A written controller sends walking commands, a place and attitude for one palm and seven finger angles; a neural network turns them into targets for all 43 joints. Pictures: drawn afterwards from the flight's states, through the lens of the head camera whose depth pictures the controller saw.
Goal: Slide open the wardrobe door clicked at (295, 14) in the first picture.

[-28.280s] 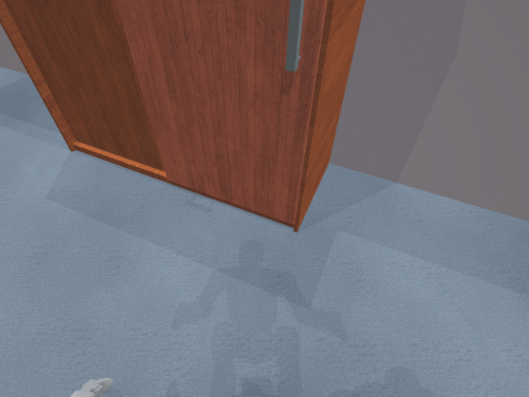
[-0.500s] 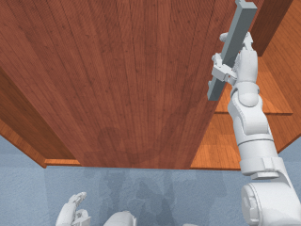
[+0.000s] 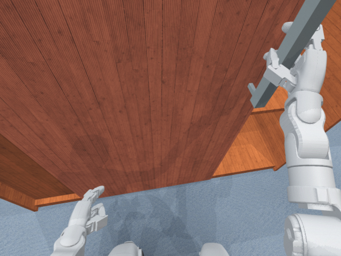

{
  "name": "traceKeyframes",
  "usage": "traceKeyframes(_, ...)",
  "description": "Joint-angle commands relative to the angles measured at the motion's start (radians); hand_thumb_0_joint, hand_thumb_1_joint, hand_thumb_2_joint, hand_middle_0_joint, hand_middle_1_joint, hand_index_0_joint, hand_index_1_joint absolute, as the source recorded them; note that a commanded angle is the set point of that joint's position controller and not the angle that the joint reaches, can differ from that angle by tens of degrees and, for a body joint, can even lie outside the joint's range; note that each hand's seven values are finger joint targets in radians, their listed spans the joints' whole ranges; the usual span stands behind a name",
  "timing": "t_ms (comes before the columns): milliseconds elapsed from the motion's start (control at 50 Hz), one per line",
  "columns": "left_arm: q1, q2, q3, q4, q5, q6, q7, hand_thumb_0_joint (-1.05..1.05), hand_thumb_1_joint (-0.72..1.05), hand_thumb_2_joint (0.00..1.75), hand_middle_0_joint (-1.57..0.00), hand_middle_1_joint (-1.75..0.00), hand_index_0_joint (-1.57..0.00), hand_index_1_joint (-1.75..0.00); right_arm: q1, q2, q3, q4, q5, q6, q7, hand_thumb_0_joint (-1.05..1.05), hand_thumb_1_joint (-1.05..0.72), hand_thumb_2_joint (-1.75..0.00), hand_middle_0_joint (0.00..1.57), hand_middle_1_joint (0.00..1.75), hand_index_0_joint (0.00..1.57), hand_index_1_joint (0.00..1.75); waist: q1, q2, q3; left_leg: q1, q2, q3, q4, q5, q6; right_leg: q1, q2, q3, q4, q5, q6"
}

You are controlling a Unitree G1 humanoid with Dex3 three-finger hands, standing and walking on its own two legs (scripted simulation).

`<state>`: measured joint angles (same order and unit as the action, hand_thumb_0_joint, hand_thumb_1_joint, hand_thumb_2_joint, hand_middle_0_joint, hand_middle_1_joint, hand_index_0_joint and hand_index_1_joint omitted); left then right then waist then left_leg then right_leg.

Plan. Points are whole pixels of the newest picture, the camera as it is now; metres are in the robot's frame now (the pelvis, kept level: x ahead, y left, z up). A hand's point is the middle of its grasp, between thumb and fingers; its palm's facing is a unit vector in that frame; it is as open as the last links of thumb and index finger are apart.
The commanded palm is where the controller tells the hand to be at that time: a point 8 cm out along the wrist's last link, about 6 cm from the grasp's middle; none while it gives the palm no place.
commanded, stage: stop walking and hold the door there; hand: right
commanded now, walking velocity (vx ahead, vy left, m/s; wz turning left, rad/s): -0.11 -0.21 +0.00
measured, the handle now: (277, 53) +0.46 -0.25 +0.20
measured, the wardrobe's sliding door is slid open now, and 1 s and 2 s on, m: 0.43 0.43 0.43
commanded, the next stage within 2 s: none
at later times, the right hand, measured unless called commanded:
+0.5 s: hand (273, 67) +0.41 -0.22 +0.20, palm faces +0.38 +0.92 -0.12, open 7.3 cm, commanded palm +0.38 -0.25 +0.20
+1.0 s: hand (273, 66) +0.41 -0.22 +0.21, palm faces +0.39 +0.91 -0.11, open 7.2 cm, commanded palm +0.37 -0.26 +0.20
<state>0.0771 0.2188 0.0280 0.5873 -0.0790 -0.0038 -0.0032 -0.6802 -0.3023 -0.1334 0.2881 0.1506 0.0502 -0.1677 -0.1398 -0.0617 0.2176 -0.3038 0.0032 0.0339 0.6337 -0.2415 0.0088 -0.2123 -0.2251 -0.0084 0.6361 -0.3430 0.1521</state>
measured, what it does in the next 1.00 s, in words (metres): steps on the spot: right foot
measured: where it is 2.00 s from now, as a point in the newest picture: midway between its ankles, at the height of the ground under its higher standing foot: outside the picture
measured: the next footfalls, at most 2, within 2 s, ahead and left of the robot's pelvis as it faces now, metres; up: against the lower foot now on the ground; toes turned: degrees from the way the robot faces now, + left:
right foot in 0.30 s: +0.06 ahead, -0.07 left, +0.00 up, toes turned -7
left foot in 1.50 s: +0.00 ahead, +0.02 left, +0.00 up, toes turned +14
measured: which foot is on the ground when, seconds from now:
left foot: down 0.00-1.00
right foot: down 0.00-0.02, up 0.04-0.28, down 0.30-1.00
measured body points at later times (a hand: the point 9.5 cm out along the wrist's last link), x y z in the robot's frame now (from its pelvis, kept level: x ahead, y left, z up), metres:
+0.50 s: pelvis +0.01 +0.01 +0.02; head +0.02 +0.01 +0.47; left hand +0.18 +0.27 -0.06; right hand +0.39 -0.27 +0.21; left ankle +0.03 +0.14 -0.71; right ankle +0.02 -0.07 -0.72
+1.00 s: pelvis +0.00 +0.02 +0.02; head -0.02 +0.01 +0.47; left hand +0.09 +0.32 -0.07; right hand +0.38 -0.27 +0.21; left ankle +0.03 +0.14 -0.72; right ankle +0.02 -0.07 -0.72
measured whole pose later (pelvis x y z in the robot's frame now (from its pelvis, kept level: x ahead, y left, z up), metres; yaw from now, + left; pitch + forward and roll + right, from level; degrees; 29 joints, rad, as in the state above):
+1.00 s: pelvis +0.00 +0.02 +0.02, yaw +6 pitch -1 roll +1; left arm 0.23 0.30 0.01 0.71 -0.05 -0.03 0.13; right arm -0.46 -0.43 -0.34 0.47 0.09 0.00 -0.17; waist 0.04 -0.02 -0.03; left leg -0.27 0.00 0.04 0.45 -0.17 -0.01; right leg -0.25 -0.08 -0.22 0.53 -0.26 -0.03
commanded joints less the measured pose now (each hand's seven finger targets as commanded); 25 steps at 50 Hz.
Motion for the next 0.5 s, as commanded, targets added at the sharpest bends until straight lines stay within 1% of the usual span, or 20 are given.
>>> traceKeyframes(0, -0.029, 0.161, 0.062, -0.099, 0.007, -0.044, 0.033, 0.00, 0.90, 0.90, -0.20, -0.30, -0.20, -0.30, -0.190, -0.537, -0.357, -0.154, -0.104, -0.153, 0.021, 0.00, -0.90, -0.90, 0.45, 1.40, 0.45, 1.40, 0.123, 0.305, -0.601, 0.464, 0.239, -0.235, -0.119, 1.130, 0.104, -0.161, 0.128, -0.143, 0.335, 0.029, -0.118)
traceKeyframes(20, -0.008, 0.131, 0.056, -0.099, 0.006, -0.039, 0.040, 0.00, 0.90, 0.90, -0.20, -0.30, -0.20, -0.30, -0.137, -0.383, -0.224, -0.127, -0.088, -0.139, 0.048, 0.00, -0.90, -0.90, 0.45, 1.40, 0.45, 1.40, 0.102, 0.368, -0.604, 0.513, 0.296, -0.255, -0.111, 1.248, 0.126, -0.278, 0.192, -0.046, 0.463, -0.286, -0.137)
traceKeyframes(40, -0.047, 0.125, 0.054, -0.110, 0.001, -0.054, 0.050, 0.00, 0.90, 0.90, -0.20, -0.30, -0.20, -0.30, -0.200, -0.381, -0.224, -0.214, -0.078, -0.128, 0.047, 0.00, -0.90, -0.90, 0.45, 1.40, 0.45, 1.40, 0.098, 0.361, -0.554, 0.457, 0.298, -0.281, -0.110, 1.246, 0.105, -0.305, 0.178, 0.000, 0.521, -0.312, -0.106)
traceKeyframes(60, -0.057, 0.096, 0.031, -0.102, 0.006, -0.074, 0.055, 0.00, 0.90, 0.90, -0.20, -0.30, -0.20, -0.30, -0.230, -0.283, -0.146, -0.302, -0.073, -0.149, 0.058, 0.00, -0.90, -0.90, 0.45, 1.40, 0.45, 1.40, 0.093, 0.263, -0.562, 0.462, 0.333, -0.304, -0.096, 1.190, 0.131, -0.320, 0.158, 0.018, 0.522, -0.306, -0.108)
traceKeyframes(80, -0.059, 0.098, 0.018, -0.085, 0.017, -0.091, 0.066, 0.00, 0.90, 0.90, -0.20, -0.30, -0.20, -0.30, -0.242, -0.359, -0.230, -0.320, -0.078, -0.166, 0.041, 0.00, -0.90, -0.90, 0.45, 1.40, 0.45, 1.40, 0.095, 0.195, -0.592, 0.477, 0.340, -0.328, -0.088, 1.198, 0.163, -0.324, 0.158, 0.012, 0.478, -0.301, -0.108)
traceKeyframes(100, -0.061, 0.099, 0.005, -0.065, 0.023, -0.093, 0.072, 0.00, 0.90, 0.90, -0.20, -0.30, -0.20, -0.30, -0.237, -0.348, -0.217, -0.334, -0.079, -0.170, 0.031, 0.00, -0.90, -0.90, 0.45, 1.40, 0.45, 1.40, 0.102, 0.119, -0.607, 0.494, 0.356, -0.321, -0.080, 1.186, 0.182, -0.302, 0.157, 0.002, 0.359, -0.270, -0.114)
traceKeyframes(140, -0.056, 0.098, -0.009, -0.078, 0.024, -0.091, 0.088, 0.00, 0.90, 0.90, -0.20, -0.30, -0.20, -0.30, -0.208, -0.339, -0.229, -0.332, -0.083, -0.182, 0.023, 0.00, -0.90, -0.90, 0.45, 1.40, 0.45, 1.40, 0.104, 0.178, -0.679, 0.531, 0.313, -0.266, -0.069, 1.168, 0.163, -0.232, 0.196, -0.040, 0.197, -0.180, -0.117)
traceKeyframes(180, -0.057, 0.112, -0.007, -0.084, 0.025, -0.087, 0.099, 0.00, 0.90, 0.90, -0.20, -0.30, -0.20, -0.30, -0.200, -0.354, -0.243, -0.346, -0.086, -0.185, 0.019, 0.00, -0.90, -0.90, 0.45, 1.40, 0.45, 1.40, 0.109, 0.227, -0.703, 0.526, 0.299, -0.241, -0.071, 1.116, 0.136, -0.171, 0.218, -0.060, 0.080, -0.088, -0.117)
traceKeyframes(220, -0.056, 0.128, -0.002, -0.089, 0.019, -0.070, 0.106, 0.00, 0.90, 0.90, -0.20, -0.30, -0.20, -0.30, -0.161, -0.321, -0.204, -0.337, -0.086, -0.176, 0.022, 0.00, -0.90, -0.90, 0.45, 1.40, 0.45, 1.40, 0.120, 0.170, -0.681, 0.451, 0.283, -0.214, -0.064, 0.999, 0.099, -0.056, 0.205, -0.068, -0.076, 0.070, -0.119)
traceKeyframes(240, -0.054, 0.139, 0.003, -0.090, 0.018, -0.063, 0.106, 0.00, 0.90, 0.90, -0.20, -0.30, -0.20, -0.30, -0.184, -0.314, -0.185, -0.370, -0.085, -0.175, 0.022, 0.00, -0.90, -0.90, 0.45, 1.40, 0.45, 1.40, 0.128, 0.148, -0.681, 0.399, 0.267, -0.191, -0.051, 0.910, 0.077, 0.024, 0.184, -0.071, -0.152, 0.181, -0.119)
traceKeyframes(260, -0.057, 0.154, 0.010, -0.098, 0.015, -0.059, 0.106, 0.00, 0.90, 0.90, -0.20, -0.30, -0.20, -0.30, -0.189, -0.296, -0.163, -0.392, -0.080, -0.173, 0.023, 0.00, -0.90, -0.90, 0.45, 1.40, 0.45, 1.40, 0.130, 0.107, -0.667, 0.290, 0.223, -0.148, -0.047, 0.754, 0.039, 0.136, 0.118, -0.042, -0.175, 0.430, -0.137)
traceKeyframes(280, -0.069, 0.180, 0.023, -0.109, 0.011, -0.059, 0.101, 0.00, 0.90, 0.90, -0.20, -0.30, -0.20, -0.30, -0.171, -0.281, -0.153, -0.405, -0.077, -0.171, 0.024, 0.00, -0.90, -0.90, 0.45, 1.40, 0.45, 1.40, 0.117, -0.003, -0.646, 0.135, 0.139, -0.107, -0.052, 0.521, -0.010, 0.239, -0.008, 0.057, -0.132, 0.744, -0.187)
traceKeyframes(300, -0.064, 0.186, 0.025, -0.118, 0.002, -0.058, 0.090, 0.00, 0.90, 0.90, -0.20, -0.30, -0.20, -0.30, -0.163, -0.269, -0.138, -0.420, -0.073, -0.166, 0.024, 0.00, -0.90, -0.90, 0.45, 1.40, 0.45, 1.40, 0.115, -0.099, -0.628, 0.049, 0.085, -0.067, -0.051, 0.123, -0.027, 0.292, -0.089, 0.097, -0.143, 0.894, -0.229)
traceKeyframes(320, -0.052, 0.173, 0.021, -0.113, 0.005, -0.061, 0.077, 0.00, 0.90, 0.90, -0.20, -0.30, -0.20, -0.30, -0.141, -0.223, -0.106, -0.405, -0.077, -0.163, 0.030, 0.00, -0.90, -0.90, 0.45, 1.40, 0.45, 1.40, 0.109, -0.134, -0.601, -0.008, 0.040, -0.070, -0.028, -0.136, -0.025, 0.298, -0.114, 0.098, -0.161, 0.874, -0.256)
traceKeyframes(340, -0.057, 0.155, 0.006, -0.116, 0.020, -0.072, 0.076, 0.00, 0.90, 0.90, -0.20, -0.30, -0.20, -0.30, -0.136, -0.152, -0.039, -0.394, -0.080, -0.165, 0.039, 0.00, -0.90, -0.90, 0.45, 1.40, 0.45, 1.40, 0.127, -0.165, -0.565, -0.058, 0.013, -0.038, 0.012, -0.194, -0.020, 0.310, -0.107, 0.105, -0.194, 0.878, -0.259)
traceKeyframes(360, -0.055, 0.162, 0.002, -0.103, 0.033, -0.079, 0.080, 0.00, 0.90, 0.90, -0.20, -0.30, -0.20, -0.30, -0.164, -0.190, -0.066, -0.399, -0.086, -0.169, 0.035, 0.00, -0.90, -0.90, 0.45, 1.40, 0.45, 1.40, 0.131, -0.202, -0.547, -0.071, 0.011, -0.029, 0.054, -0.215, -0.017, 0.302, -0.110, 0.102, -0.220, 0.877, -0.257)
traceKeyframes(400, -0.031, 0.180, 0.009, -0.092, 0.040, -0.091, 0.082, 0.00, 0.90, 0.90, -0.20, -0.30, -0.20, -0.30, -0.177, -0.272, -0.128, -0.423, -0.092, -0.175, 0.024, 0.00, -0.90, -0.90, 0.45, 1.40, 0.45, 1.40, 0.132, -0.193, -0.555, -0.081, 0.020, -0.032, 0.023, -0.148, -0.010, 0.360, -0.099, 0.068, -0.182, 0.985, -0.240)
traceKeyframes(420, -0.012, 0.189, 0.011, -0.084, 0.039, -0.093, 0.079, 0.00, 0.90, 0.90, -0.20, -0.30, -0.20, -0.30, -0.149, -0.284, -0.139, -0.386, -0.100, -0.168, 0.023, 0.00, -0.90, -0.90, 0.45, 1.40, 0.45, 1.40, 0.140, -0.177, -0.551, -0.078, 0.015, -0.021, -0.003, -0.102, -0.013, 0.371, -0.089, 0.042, -0.165, 1.018, -0.229)
traceKeyframes(460, -0.012, 0.182, 0.006, -0.095, 0.034, -0.093, 0.075, 0.00, 0.90, 0.90, -0.20, -0.30, -0.20, -0.30, -0.124, -0.272, -0.134, -0.370, -0.095, -0.159, 0.030, 0.00, -0.90, -0.90, 0.45, 1.40, 0.45, 1.40, 0.140, -0.140, -0.550, -0.014, 0.012, -0.002, -0.087, -0.029, -0.016, 0.345, -0.076, 0.001, -0.157, 0.950, -0.213)
traceKeyframes(480, -0.018, 0.181, 0.004, -0.097, 0.035, -0.094, 0.077, 0.00, 0.90, 0.90, -0.20, -0.30, -0.20, -0.30, -0.115, -0.292, -0.153, -0.361, -0.094, -0.157, 0.030, 0.00, -0.90, -0.90, 0.45, 1.40, 0.45, 1.40, 0.137, -0.121, -0.544, 0.031, 0.018, -0.002, -0.132, 0.016, -0.016, 0.304, -0.071, -0.008, -0.155, 0.878, -0.205)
